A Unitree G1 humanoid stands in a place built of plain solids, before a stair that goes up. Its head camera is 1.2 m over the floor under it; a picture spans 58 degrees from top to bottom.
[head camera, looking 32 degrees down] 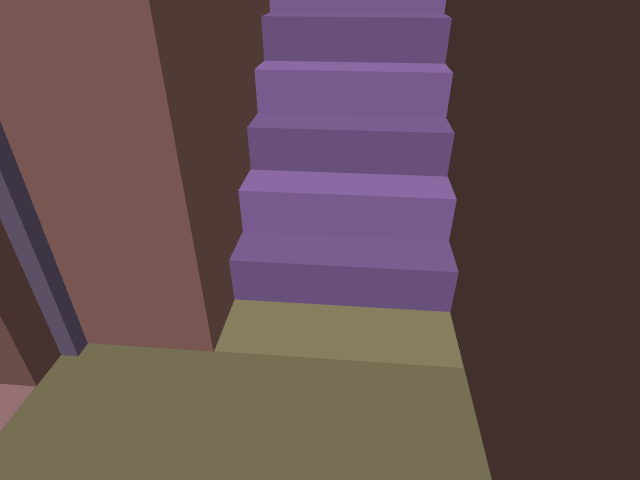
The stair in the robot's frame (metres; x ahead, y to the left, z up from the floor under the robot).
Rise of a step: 0.20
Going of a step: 0.23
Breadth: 0.91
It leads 5 degrees to the right of straight ahead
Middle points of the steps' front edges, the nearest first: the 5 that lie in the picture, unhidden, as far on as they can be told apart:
1.40 -0.09 0.20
1.63 -0.11 0.40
1.86 -0.13 0.61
2.09 -0.15 0.81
2.32 -0.17 1.01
